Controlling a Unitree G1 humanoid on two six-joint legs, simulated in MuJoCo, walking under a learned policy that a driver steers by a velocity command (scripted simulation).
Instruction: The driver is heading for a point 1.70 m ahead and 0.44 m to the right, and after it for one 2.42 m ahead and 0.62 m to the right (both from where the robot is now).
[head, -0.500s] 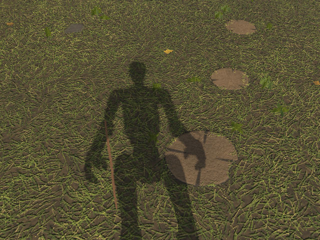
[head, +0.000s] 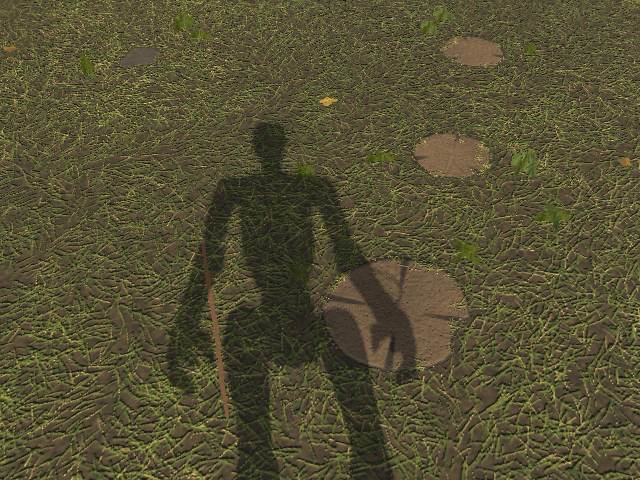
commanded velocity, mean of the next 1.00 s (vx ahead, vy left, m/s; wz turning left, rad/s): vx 0.20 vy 0.00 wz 0.00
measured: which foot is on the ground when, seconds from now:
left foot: down 0.00-0.62, up 0.64-1.00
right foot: down 0.00-1.00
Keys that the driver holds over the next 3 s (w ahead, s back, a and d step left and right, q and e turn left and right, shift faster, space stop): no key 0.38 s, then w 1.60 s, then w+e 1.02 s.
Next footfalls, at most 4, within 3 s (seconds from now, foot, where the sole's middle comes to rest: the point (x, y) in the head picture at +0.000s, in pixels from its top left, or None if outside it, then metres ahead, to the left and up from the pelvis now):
1.08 left None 0.43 0.08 -0.78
1.60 right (411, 389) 0.73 -0.17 -0.78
2.16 left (312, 277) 1.05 0.07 -0.78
2.70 right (422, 219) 1.27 -0.24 -0.78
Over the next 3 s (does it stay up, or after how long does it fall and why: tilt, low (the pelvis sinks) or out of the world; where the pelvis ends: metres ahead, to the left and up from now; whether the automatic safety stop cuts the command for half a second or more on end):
stays up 1.28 -0.17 0.01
